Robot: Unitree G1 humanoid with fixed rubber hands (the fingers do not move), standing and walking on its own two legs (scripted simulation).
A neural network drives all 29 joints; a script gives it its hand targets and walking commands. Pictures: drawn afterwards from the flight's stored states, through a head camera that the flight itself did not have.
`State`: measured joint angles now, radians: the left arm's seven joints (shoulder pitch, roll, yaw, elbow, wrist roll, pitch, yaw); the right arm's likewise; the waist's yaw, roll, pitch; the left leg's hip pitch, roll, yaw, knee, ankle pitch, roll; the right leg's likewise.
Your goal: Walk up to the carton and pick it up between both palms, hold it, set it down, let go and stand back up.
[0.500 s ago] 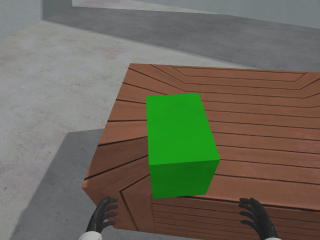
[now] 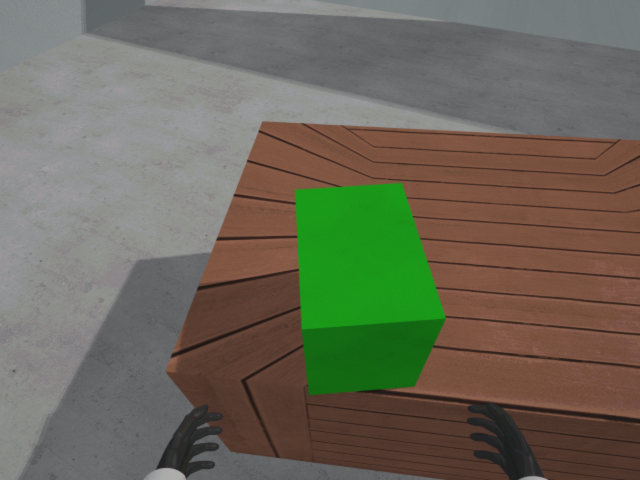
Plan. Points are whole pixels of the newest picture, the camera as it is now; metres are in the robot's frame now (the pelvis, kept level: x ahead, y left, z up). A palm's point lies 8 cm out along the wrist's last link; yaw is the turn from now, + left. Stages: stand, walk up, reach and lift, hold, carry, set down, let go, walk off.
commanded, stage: stand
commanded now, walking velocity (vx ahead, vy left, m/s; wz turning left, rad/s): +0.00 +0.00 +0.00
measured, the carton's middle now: (355, 289) +0.44 -0.01 -0.07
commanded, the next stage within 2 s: none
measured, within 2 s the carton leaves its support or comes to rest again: neither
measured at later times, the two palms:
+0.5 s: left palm out of the picture +0.14 +0.29 -0.09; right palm out of the picture +0.13 -0.25 -0.10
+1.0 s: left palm out of the picture +0.13 +0.29 -0.10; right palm out of the picture +0.13 -0.25 -0.10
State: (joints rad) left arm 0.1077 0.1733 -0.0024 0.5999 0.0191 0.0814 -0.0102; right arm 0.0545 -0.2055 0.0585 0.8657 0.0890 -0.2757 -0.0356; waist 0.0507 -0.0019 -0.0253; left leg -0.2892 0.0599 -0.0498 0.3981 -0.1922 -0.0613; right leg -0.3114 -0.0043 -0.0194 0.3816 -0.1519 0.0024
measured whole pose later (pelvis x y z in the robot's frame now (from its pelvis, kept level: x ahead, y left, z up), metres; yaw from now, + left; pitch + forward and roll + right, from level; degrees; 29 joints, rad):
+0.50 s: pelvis +0.00 +0.01 +0.00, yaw +0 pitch +3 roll -1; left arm 0.11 0.34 0.00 0.75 0.02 -0.01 -0.01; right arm 0.14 -0.31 0.06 0.89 0.03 -0.03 0.00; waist 0.05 -0.01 -0.03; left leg -0.29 0.05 -0.05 0.48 -0.24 -0.05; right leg -0.30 -0.01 -0.02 0.44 -0.18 0.02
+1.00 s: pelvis -0.01 +0.01 +0.00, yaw +0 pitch +2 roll -1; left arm 0.11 0.34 0.00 0.81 0.02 -0.03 -0.01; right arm 0.14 -0.31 0.06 0.89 0.03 -0.03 0.00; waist 0.05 -0.01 -0.03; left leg -0.29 0.05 -0.05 0.49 -0.24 -0.05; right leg -0.29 -0.01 -0.02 0.44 -0.18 0.02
